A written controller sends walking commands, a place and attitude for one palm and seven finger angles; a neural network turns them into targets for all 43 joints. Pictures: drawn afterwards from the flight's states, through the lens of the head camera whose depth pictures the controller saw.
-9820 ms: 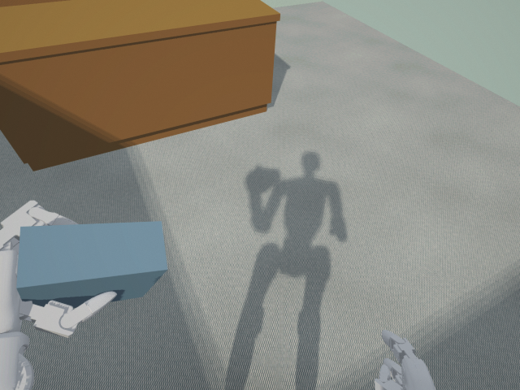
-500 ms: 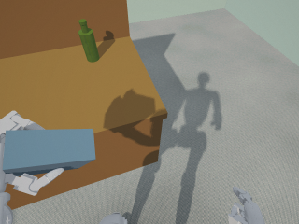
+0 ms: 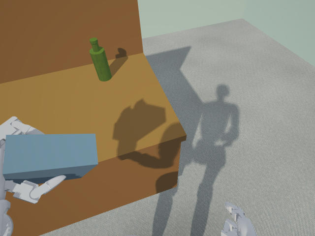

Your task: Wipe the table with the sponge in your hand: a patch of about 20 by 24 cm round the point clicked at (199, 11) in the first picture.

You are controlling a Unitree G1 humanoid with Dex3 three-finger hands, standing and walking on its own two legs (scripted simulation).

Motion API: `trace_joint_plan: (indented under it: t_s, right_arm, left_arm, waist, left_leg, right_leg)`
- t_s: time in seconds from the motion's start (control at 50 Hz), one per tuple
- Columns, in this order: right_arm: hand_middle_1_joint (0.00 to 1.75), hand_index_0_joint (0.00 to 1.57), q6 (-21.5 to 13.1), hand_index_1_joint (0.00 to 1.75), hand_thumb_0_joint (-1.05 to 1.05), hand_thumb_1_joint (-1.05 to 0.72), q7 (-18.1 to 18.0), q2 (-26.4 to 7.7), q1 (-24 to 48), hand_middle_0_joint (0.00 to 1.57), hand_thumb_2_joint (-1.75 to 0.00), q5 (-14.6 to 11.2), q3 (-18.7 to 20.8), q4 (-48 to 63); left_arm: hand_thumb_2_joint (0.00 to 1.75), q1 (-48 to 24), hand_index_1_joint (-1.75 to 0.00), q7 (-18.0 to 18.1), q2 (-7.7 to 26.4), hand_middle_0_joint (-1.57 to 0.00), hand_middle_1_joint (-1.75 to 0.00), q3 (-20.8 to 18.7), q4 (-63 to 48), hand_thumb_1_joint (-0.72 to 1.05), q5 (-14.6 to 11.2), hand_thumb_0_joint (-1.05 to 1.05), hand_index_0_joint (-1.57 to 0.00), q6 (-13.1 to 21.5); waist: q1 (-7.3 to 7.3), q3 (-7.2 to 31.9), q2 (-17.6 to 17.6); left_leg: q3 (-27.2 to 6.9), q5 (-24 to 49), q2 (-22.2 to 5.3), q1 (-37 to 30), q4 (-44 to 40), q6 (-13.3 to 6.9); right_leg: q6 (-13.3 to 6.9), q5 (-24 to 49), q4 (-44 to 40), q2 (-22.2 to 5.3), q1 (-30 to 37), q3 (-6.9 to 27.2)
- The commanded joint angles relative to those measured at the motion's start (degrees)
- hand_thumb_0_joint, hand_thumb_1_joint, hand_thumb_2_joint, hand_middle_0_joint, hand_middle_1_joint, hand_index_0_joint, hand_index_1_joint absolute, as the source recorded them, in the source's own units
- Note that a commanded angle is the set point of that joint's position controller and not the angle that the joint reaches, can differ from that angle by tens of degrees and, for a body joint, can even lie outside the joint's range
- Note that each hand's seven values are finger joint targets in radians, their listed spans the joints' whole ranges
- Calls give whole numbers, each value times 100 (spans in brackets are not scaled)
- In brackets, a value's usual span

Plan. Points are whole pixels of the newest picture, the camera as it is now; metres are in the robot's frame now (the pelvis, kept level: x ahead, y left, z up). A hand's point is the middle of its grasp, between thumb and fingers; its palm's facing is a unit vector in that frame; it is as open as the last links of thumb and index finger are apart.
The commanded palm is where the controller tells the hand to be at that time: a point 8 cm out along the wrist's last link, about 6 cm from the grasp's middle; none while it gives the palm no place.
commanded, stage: take the last steps up to it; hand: left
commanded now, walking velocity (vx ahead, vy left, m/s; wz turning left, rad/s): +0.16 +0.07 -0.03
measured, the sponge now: (64, 160) +0.23 +0.20 +0.15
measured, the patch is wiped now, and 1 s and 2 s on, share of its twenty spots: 0.00 0.00 0.00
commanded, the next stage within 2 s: come to a stop and stand still in 0.04 s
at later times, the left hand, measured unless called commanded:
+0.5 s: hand (27, 150) +0.23 +0.25 +0.18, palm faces +0.38 -0.83 -0.41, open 10.2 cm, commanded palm +0.17 +0.29 +0.19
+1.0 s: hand (19, 173) +0.19 +0.26 +0.16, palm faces +0.34 -0.88 -0.33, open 10.1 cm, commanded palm +0.13 +0.29 +0.19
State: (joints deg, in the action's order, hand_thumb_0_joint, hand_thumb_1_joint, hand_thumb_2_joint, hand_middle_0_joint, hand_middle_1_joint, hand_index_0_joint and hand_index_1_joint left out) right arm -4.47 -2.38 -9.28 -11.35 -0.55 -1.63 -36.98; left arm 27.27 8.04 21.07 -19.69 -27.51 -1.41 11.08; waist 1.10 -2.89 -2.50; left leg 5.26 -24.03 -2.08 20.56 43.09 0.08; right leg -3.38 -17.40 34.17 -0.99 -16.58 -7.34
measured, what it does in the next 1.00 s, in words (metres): steps on the spot: left foot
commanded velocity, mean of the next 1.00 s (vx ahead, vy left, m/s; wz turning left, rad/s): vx -0.01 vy -0.01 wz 0.00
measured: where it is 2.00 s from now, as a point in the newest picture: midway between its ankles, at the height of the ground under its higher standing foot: outside the picture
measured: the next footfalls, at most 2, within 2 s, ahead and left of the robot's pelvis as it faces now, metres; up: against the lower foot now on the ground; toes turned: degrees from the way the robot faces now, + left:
left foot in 0.26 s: +0.08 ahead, +0.12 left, +0.00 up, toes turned -4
right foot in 1.50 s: -0.04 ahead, -0.05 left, +0.00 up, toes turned +0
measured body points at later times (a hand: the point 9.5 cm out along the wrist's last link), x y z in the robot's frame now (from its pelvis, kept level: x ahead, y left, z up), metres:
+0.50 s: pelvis +0.01 +0.02 +0.01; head +0.03 +0.03 +0.46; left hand +0.20 +0.30 +0.20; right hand +0.19 -0.19 -0.07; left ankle +0.06 +0.13 -0.73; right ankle +0.01 -0.09 -0.73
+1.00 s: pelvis -0.04 +0.02 +0.01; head -0.05 +0.06 +0.46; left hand +0.17 +0.31 +0.18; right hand +0.10 -0.24 -0.05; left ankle +0.06 +0.13 -0.73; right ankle +0.01 -0.09 -0.72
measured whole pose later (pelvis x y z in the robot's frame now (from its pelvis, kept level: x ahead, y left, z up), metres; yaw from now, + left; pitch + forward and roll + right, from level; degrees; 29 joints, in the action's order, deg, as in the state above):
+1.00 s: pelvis -0.04 +0.02 +0.01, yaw -3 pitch -5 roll -2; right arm -9.0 -3.6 -12.9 -15.0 0.3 0.2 -34.8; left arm 20.6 5.7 21.7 -18.8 -23.3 -0.4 9.5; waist 1.3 -3.3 3.8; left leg -0.8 -9.9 -0.7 16.6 27.8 -1.0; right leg -1.0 -15.8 27.9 2.1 -12.8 -1.8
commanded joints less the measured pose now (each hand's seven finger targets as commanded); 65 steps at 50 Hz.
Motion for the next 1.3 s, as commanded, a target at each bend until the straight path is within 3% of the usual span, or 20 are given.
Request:
trace_joint_plan:
  t_s: [0.0,0.06,0.18,0.24,0.28,0.38,0.5,0.52,0.54,0.6,0.66,0.74,0.86,0.98,1.08,1.14,1.16,1.2,1.26,1.28]
  right_arm:
    - [30,20,-272,30,0,-90,-45,-692,551,20,-90,13,274,896]
    - [30,20,-178,30,0,-90,-54,-635,731,20,-90,43,238,948]
    - [30,20,-123,30,0,-90,-80,-726,531,20,-90,76,380,1158]
    - [30,20,-71,30,0,-90,-120,-980,429,20,-90,25,504,1241]
    - [30,20,-100,30,0,-90,-134,-893,416,20,-90,78,484,1215]
    - [30,20,-349,30,0,-90,-47,-939,306,20,-90,78,435,1086]
    - [30,20,-401,30,0,-90,-14,-918,474,20,-90,25,332,1112]
    - [30,20,-654,30,0,-90,-37,-1169,-82,20,-90,445,590,963]
    - [30,20,-642,30,0,-90,-33,-325,192,20,-90,158,261,721]
    - [30,20,-653,30,0,-90,-46,-881,236,20,-90,27,453,1151]
    - [30,20,-592,30,0,-90,68,-781,511,20,-90,-66,346,1251]
    - [30,20,-570,30,0,-90,-62,-832,495,20,-90,0,285,1277]
    - [30,20,-704,30,0,-90,-234,-954,533,20,-90,108,303,1139]
    - [30,20,-924,30,0,-90,-70,-965,551,20,-90,96,362,1257]
    - [30,20,-839,30,0,-90,119,-910,335,20,-90,82,444,1243]
    - [30,20,-666,30,0,-90,41,-920,283,20,-90,79,420,1093]
    - [30,20,-641,30,0,-90,14,-934,272,20,-90,74,407,1017]
    - [30,20,-665,30,0,-90,-45,-854,346,20,-90,75,288,946]
    - [30,20,-789,30,0,-90,-123,-972,575,20,-90,50,266,993]
    - [30,20,-823,30,0,-90,-112,-997,545,20,-90,55,303,1028]
  left_arm:
    - [130,-528,-160,177,1068,-120,-160,-845,-969,10,-91,0,-120,345]
    - [130,-376,-160,205,1080,-120,-160,-804,-1191,10,4,0,-120,494]
    - [130,140,-160,249,959,-120,-160,-760,-1698,10,-71,0,-120,461]
    - [130,76,-160,240,1092,-120,-160,-810,-1841,10,-79,0,-120,461]
    - [130,66,-160,187,1097,-120,-160,-831,-1483,10,-77,0,-120,441]
    - [130,-460,-160,187,943,-120,-160,-550,-1843,10,-45,0,-120,355]
    - [130,-229,-160,153,859,-120,-160,-532,-1548,10,-66,0,-120,161]
    - [130,-5924,-160,2,5419,-120,-160,-4011,-2187,10,618,0,-120,697]
    - [130,-2942,-160,-225,1843,-120,-160,-1547,854,10,52,0,-120,392]
    - [130,-1468,-160,-302,1171,-120,-160,-1017,277,10,-219,0,-120,335]
    - [130,-488,-160,-374,606,-120,-160,-393,-57,10,-292,0,-120,210]
    - [130,-740,-160,-300,913,-120,-160,-440,-441,10,-138,0,-120,85]
    - [130,-1981,-160,-42,1576,-120,-160,-931,-1416,10,-36,0,-120,340]
    - [130,-1927,-160,-79,1213,-120,-160,-710,-1732,10,102,0,-120,558]
    - [130,-553,-160,-216,814,-120,-160,-613,-756,10,35,0,-120,476]
    - [130,-616,-160,-274,845,-120,-160,-592,-626,10,-82,0,-120,320]
    - [130,-694,-160,-275,797,-120,-160,-561,-594,10,-112,0,-120,252]
    - [130,-1136,-160,-264,856,-120,-160,-511,-708,10,-102,0,-120,207]
    - [130,-1859,-160,-133,1099,-120,-160,-622,-1148,10,-14,0,-120,303]
    - [130,-1972,-160,-144,999,-120,-160,-566,-1288,10,23,0,-120,353]
  waist:
    - [-131,764,1098]
    - [-75,1010,897]
    - [-83,1160,584]
    - [-31,1173,-622]
    - [-56,863,-1015]
    - [-136,1070,-1083]
    - [-117,973,-653]
    - [308,316,442]
    - [-15,1023,1009]
    - [156,1231,318]
    - [165,898,582]
    - [67,365,1420]
    - [-15,318,-23]
    - [112,464,-1583]
    - [124,660,-65]
    - [14,242,1224]
    - [-54,200,1303]
    - [-144,307,994]
    - [-20,514,-328]
    - [-19,589,-888]
  left_leg:
    - [-471,-122,-47,1423,1595,141]
    - [-91,96,8,835,337,92]
    - [87,1730,223,-769,-1792,54]
    - [-1222,4260,-1130,-1741,-2030,-394]
    - [-1826,4017,-1622,-1493,-2531,-733]
    - [-1070,4361,-1325,-1811,-2180,-529]
    - [-746,2094,-961,-668,-2061,-239]
    - [-348,1883,-596,343,-878,-222]
    - [-441,1373,165,-595,-944,-63]
    - [-422,1772,-16,-1064,-1675,-97]
    - [-472,1234,-86,-1058,-1675,-207]
    - [-403,524,190,-860,-1098,-91]
    - [-653,271,173,-1160,-1828,-124]
    - [-1525,-1513,-530,780,-3470,-437]
    - [-858,-680,26,297,-2331,-153]
    - [-422,275,535,-870,-175,103]
    - [-508,419,490,-1085,-11,91]
    - [-628,559,375,-1295,-1000,24]
    - [-2029,-59,-471,-445,-3061,-254]
    - [-2533,-1381,-800,-71,-3651,-358]
  right_leg:
    - [-779,2634,-1589,-1956,1638,2346]
    - [-479,4298,-1100,-1596,1829,1210]
    - [-117,3209,-814,-1166,1415,857]
    - [372,587,-86,-306,322,530]
    - [392,-1335,740,-30,-221,575]
    - [413,-621,101,44,-106,502]
    - [422,545,-1259,-30,1079,530]
    - [279,1846,-1807,-656,505,1628]
    - [-299,1952,-1522,-1039,288,1859]
    - [153,1960,-1145,-712,649,1519]
    - [449,335,-1685,-576,217,1339]
    - [127,-2006,-2502,-767,-783,1693]
    - [107,-1834,-2073,-424,-815,1354]
    - [254,-238,-72,385,1493,580]
    - [141,-584,-1488,104,1132,943]
    - [-320,-2588,-2691,-811,-1327,1997]
    - [-431,-2495,-2622,-907,-1663,1916]
    - [-103,-1852,-2010,-495,-1394,1308]
    - [354,-369,-259,322,115,773]
    - [378,-455,390,432,385,822]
